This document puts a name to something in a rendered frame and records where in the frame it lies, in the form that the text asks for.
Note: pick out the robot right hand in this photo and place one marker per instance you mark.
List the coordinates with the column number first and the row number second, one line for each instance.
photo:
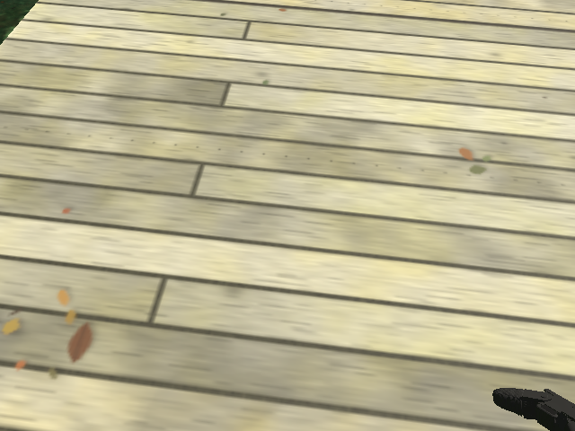
column 550, row 410

